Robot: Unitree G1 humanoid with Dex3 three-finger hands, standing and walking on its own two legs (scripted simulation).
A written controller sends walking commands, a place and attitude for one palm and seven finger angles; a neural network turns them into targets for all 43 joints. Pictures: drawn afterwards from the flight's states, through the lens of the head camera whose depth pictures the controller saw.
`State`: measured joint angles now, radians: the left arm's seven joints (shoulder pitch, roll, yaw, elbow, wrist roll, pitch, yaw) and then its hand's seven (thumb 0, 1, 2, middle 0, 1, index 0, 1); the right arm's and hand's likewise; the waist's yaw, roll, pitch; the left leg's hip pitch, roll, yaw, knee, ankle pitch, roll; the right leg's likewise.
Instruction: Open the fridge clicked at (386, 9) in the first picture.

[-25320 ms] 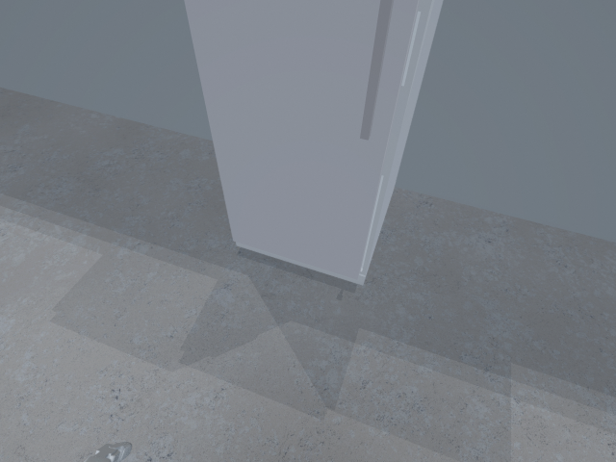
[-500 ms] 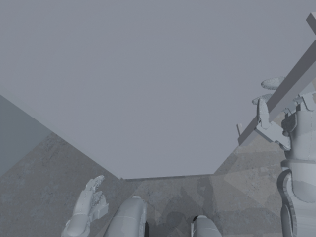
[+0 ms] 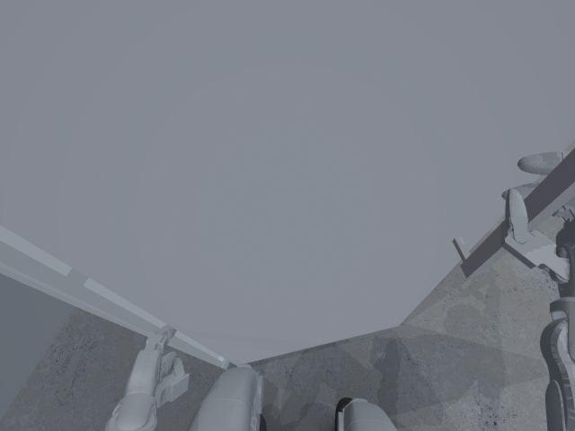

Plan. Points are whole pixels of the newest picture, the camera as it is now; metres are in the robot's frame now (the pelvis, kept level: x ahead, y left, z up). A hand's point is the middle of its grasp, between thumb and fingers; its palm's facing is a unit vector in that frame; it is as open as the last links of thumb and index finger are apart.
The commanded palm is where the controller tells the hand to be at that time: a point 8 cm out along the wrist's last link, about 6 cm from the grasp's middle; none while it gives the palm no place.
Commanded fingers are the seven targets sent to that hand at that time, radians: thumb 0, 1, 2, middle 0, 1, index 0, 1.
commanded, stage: walk backward, drawing the door open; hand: right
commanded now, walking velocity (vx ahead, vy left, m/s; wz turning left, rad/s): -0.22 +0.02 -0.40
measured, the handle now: (520, 199) +0.35 -0.23 +0.13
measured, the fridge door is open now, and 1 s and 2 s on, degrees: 57 68 65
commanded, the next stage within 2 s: stop walking and hold the door back in 0.20 s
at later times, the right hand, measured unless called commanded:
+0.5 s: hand (548, 303) +0.24 -0.22 +0.13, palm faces +0.53 +0.81 -0.23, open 6.3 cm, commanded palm +0.20 -0.25 +0.13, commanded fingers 0.00 -0.90 -0.90 0.45 1.40 0.45 1.40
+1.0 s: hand (547, 301) +0.24 -0.21 +0.15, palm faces +0.46 +0.87 -0.15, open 5.6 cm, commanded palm +0.21 -0.24 +0.13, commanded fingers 0.00 -0.90 -0.90 0.45 1.40 0.45 1.40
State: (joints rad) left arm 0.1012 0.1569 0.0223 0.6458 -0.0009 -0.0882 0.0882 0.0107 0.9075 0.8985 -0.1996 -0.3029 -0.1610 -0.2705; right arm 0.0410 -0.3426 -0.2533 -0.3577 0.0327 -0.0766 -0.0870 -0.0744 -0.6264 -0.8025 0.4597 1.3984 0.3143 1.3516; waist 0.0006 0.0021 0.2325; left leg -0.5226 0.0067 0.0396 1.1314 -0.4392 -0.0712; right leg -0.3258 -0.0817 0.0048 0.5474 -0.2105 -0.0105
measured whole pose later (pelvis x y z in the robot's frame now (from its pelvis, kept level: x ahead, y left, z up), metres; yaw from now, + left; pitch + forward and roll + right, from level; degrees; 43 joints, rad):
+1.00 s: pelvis -0.11 +0.08 +0.00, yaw -12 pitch +0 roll +2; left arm 0.18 0.18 -0.08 0.70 0.00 -0.10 0.10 0.01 0.90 0.90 -0.20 -0.30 -0.20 -0.29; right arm -0.51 -0.33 -0.13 0.41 0.07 -0.06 -0.12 -0.03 -0.69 -0.76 0.46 1.40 0.41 1.40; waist -0.03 -0.01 0.07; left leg -0.13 -0.02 0.03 0.44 -0.36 0.00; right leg -0.30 0.04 -0.10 0.32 -0.03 -0.10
